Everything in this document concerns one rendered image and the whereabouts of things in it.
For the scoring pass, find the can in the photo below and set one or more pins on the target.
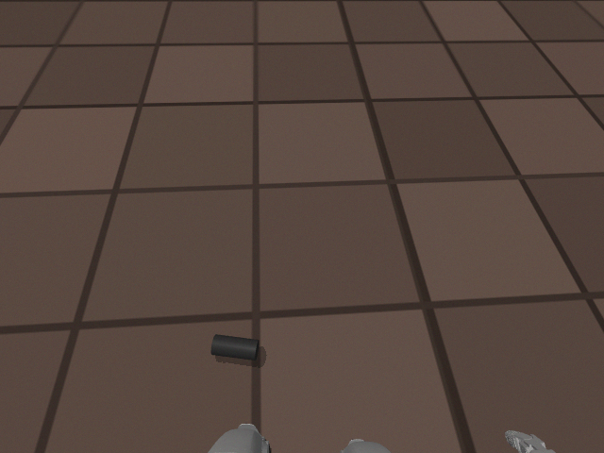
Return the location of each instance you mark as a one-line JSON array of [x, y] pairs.
[[235, 347]]

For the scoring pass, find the right robot hand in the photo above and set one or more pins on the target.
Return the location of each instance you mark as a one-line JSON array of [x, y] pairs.
[[525, 443]]

